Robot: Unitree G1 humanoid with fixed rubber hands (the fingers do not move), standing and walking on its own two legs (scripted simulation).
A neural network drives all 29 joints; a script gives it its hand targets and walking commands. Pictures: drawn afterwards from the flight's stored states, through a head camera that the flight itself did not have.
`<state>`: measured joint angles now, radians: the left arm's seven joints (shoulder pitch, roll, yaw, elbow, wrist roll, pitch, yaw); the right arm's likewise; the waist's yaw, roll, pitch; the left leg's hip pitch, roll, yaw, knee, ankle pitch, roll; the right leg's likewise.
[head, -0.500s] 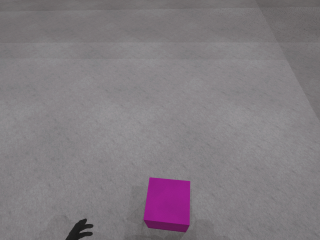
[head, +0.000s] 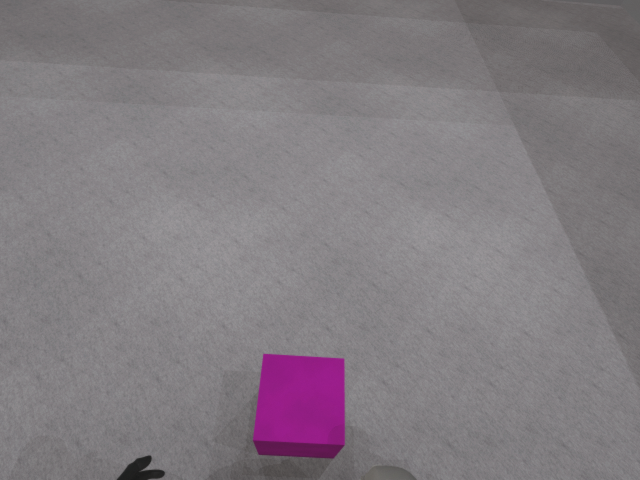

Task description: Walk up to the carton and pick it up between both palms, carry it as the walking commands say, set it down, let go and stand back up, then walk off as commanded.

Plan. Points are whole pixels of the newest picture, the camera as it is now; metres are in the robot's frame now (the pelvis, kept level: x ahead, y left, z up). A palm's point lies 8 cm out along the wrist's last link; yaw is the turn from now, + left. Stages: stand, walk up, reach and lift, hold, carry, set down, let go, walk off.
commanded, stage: walk up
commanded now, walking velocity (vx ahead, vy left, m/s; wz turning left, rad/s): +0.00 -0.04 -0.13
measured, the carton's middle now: (300, 408) +0.34 +0.01 -0.65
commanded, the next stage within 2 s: stand in 1.24 s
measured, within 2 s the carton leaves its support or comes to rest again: neither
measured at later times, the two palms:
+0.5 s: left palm out of the picture +0.07 +0.19 -0.14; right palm out of the picture +0.06 -0.27 -0.13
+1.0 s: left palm out of the picture +0.03 +0.28 -0.15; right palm out of the picture +0.03 -0.18 -0.13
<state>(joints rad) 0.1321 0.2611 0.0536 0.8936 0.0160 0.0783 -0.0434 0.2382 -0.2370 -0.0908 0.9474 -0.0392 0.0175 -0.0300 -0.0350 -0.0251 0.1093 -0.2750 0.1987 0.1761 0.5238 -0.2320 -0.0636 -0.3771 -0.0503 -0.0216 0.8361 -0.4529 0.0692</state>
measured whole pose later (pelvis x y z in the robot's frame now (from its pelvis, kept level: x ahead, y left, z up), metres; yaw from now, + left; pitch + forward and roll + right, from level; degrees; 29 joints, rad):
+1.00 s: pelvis -0.01 +0.05 +0.00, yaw -4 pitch -1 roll +0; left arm 0.23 0.19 0.04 1.07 0.01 0.04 0.02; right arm 0.23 -0.12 -0.02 1.01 -0.02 -0.01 -0.03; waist 0.00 -0.06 0.03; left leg -0.19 -0.03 0.14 0.44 -0.24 0.08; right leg -0.22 -0.03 -0.01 0.61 -0.41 0.03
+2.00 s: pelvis -0.04 +0.05 -0.04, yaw +0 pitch +16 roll -2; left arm 0.02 0.08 0.02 0.54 0.08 0.42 0.04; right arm 0.06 -0.08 -0.08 0.54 -0.07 0.37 0.04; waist -0.05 0.00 -0.04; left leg -0.79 -0.03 0.05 0.82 -0.31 0.09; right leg -0.72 0.02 0.04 0.81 -0.37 0.02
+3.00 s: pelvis -0.09 +0.02 -0.13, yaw +0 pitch +38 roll -2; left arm -0.97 0.27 0.20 0.89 -0.01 0.09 0.02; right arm -0.85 -0.16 -0.25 0.76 0.09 0.07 -0.06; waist -0.06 0.00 -0.01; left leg -1.52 -0.02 -0.01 1.16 -0.31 0.03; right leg -1.46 0.05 -0.03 1.19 -0.41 -0.02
